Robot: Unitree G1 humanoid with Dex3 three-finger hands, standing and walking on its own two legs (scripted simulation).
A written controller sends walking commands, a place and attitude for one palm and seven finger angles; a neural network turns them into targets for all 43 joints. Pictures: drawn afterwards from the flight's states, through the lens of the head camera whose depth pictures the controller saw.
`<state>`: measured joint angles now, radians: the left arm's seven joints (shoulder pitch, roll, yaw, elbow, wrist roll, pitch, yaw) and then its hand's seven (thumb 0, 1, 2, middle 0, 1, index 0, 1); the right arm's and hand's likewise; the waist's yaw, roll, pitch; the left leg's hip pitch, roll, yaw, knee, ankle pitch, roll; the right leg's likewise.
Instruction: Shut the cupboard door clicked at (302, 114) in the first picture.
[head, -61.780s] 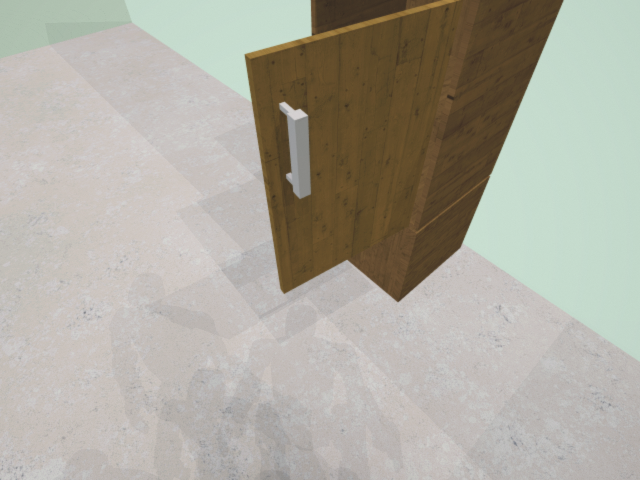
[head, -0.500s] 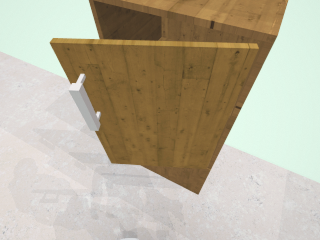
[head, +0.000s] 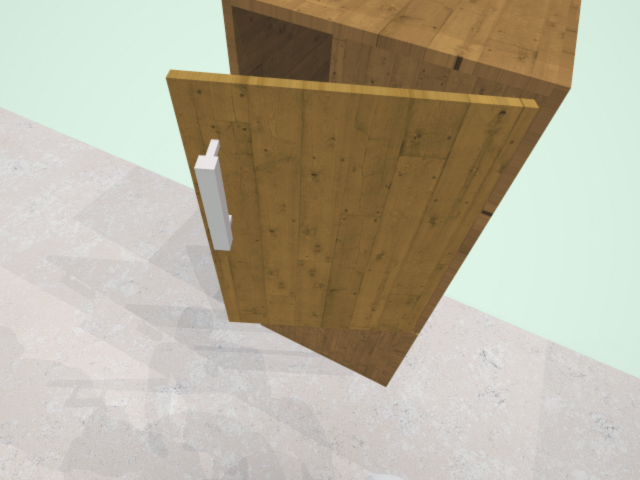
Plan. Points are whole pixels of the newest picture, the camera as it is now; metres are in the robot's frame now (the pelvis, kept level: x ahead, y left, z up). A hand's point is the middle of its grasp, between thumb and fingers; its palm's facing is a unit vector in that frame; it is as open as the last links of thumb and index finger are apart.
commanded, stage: come to a stop and stand still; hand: left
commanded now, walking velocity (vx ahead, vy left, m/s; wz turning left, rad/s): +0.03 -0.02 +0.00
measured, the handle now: (219, 197) +0.45 +0.17 +0.08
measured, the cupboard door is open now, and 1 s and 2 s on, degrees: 24 24 24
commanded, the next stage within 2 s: look again from close up in 0.50 s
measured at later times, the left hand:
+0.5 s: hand out of the picture +0.03 +0.15 -0.18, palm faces +0.01 -0.98 -0.22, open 7.3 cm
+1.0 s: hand out of the picture -0.03 +0.13 -0.19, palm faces +0.04 -0.99 -0.16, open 7.4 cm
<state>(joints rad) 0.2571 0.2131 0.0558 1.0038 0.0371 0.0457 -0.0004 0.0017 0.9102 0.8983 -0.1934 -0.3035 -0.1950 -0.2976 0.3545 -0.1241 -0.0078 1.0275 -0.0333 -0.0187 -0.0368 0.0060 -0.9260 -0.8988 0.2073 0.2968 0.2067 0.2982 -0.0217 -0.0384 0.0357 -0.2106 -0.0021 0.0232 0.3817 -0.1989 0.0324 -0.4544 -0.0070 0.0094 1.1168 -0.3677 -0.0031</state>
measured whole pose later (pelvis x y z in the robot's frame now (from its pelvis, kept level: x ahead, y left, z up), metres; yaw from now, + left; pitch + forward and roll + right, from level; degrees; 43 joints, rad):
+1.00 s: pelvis +0.00 -0.03 -0.01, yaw +1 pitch -2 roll +0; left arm 0.34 0.13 -0.01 1.11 0.02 -0.02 0.04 0.00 0.91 0.90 -0.20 -0.30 -0.20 -0.30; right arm 0.28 -0.15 0.01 1.13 0.00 -0.01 -0.03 0.01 -0.92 -0.90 0.20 0.30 0.20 0.30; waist 0.01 -0.01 0.03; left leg -0.19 0.00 0.00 0.47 -0.24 0.00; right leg -0.14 -0.05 -0.05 0.46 -0.28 0.02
